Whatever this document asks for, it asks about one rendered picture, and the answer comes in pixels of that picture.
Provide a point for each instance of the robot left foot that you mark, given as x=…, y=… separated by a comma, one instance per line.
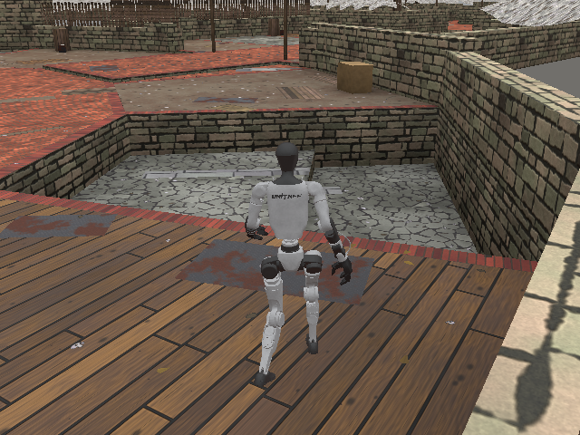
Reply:
x=262, y=379

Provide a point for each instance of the robot right thigh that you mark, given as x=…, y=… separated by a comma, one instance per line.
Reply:
x=312, y=268

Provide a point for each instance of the robot left hand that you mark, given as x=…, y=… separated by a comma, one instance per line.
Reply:
x=260, y=231

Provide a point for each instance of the right robot forearm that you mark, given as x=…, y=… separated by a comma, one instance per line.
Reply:
x=335, y=243

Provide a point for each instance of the left robot forearm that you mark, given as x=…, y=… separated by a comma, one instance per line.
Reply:
x=250, y=231

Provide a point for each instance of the right robot upper arm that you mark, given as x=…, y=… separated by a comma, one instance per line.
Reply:
x=316, y=190

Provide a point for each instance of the left robot upper arm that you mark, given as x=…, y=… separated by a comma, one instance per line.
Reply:
x=255, y=205

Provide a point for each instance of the robot right hand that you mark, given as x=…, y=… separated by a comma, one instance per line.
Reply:
x=347, y=269

